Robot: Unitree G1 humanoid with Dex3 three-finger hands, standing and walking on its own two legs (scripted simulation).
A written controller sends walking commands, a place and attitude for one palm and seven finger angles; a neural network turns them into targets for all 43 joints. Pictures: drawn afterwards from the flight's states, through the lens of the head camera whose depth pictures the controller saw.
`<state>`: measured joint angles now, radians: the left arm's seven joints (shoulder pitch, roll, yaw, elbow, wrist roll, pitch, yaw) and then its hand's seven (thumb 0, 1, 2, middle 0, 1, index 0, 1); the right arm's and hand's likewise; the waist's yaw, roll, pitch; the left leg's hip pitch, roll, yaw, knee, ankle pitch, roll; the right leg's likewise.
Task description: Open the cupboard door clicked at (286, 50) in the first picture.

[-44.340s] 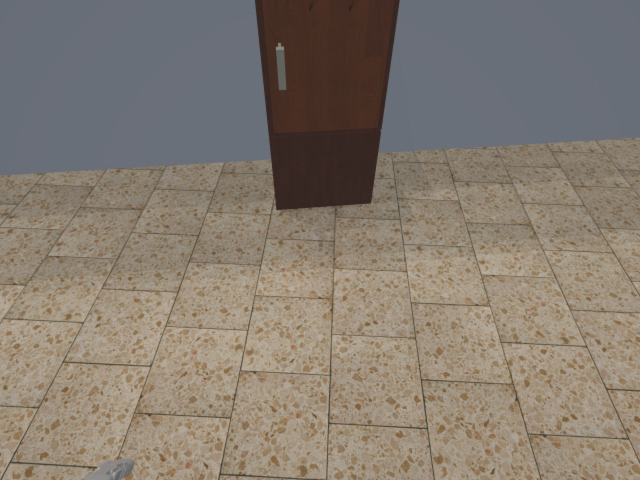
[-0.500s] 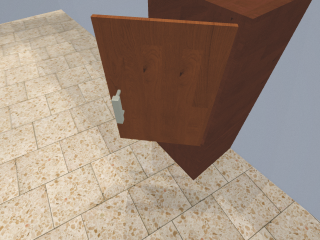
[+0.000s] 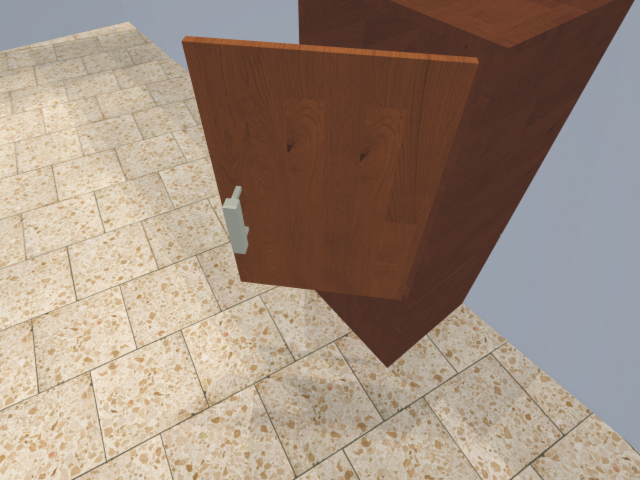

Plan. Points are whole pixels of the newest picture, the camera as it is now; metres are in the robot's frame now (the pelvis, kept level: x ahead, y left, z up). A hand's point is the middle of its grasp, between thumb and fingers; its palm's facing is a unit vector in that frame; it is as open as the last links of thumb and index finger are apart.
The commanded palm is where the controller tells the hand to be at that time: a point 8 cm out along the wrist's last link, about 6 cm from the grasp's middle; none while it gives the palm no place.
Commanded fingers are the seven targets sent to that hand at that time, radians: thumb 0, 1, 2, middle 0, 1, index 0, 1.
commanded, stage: raise the hand with hooked fingers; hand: left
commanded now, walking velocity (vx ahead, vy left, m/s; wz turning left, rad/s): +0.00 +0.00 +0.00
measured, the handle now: (239, 219) +0.58 +0.20 -0.09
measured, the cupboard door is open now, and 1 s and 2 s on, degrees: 44 44 44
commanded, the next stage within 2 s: none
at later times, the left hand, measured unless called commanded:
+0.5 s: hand out of the picture +0.13 +0.23 -0.09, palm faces +0.02 -1.00 -0.03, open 9.1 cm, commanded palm +0.13 +0.28 -0.07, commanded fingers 0.00 0.29 0.64 -0.24 -0.69 -0.24 -0.69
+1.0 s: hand (123, 451) +0.16 +0.27 -0.09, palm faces -0.08 -1.00 -0.04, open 12.1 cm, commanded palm +0.15 +0.32 -0.07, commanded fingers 0.00 -0.29 0.39 -0.28 -1.07 -0.28 -1.07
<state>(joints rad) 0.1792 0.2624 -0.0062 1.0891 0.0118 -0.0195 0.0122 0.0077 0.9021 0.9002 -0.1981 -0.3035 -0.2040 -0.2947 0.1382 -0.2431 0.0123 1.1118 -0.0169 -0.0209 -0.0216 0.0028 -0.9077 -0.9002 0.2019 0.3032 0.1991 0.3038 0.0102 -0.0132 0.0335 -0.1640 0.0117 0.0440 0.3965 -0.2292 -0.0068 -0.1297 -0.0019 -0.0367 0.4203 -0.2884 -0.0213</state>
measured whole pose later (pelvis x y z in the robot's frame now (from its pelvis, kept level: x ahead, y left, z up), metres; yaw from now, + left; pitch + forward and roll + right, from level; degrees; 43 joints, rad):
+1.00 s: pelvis -0.07 +0.04 -0.12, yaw +0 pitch +17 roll -4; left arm 0.22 0.34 0.30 0.19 -0.33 -0.40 -0.48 0.01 -0.07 0.49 -0.26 -0.93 -0.27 -0.92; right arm 0.25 -0.27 0.01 0.56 0.03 -0.23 -0.06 0.01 -0.90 -0.90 0.20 0.30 0.20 0.30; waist -0.01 0.02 -0.14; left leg -1.09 0.02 0.00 1.28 -0.50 0.05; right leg -0.99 -0.02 -0.08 1.22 -0.53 0.01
